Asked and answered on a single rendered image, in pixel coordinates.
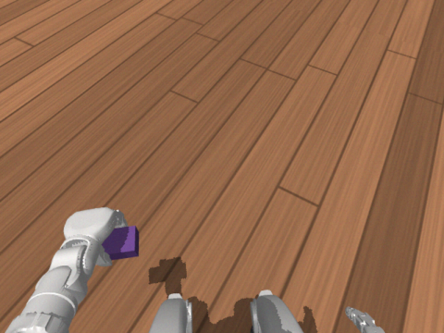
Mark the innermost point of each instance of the small box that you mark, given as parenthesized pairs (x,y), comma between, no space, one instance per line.
(122,243)

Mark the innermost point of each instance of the right robot hand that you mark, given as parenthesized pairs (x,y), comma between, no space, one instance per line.
(364,322)

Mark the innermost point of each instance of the left robot arm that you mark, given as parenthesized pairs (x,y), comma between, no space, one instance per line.
(60,290)

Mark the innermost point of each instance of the left robot hand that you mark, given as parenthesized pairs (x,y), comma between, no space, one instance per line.
(97,223)

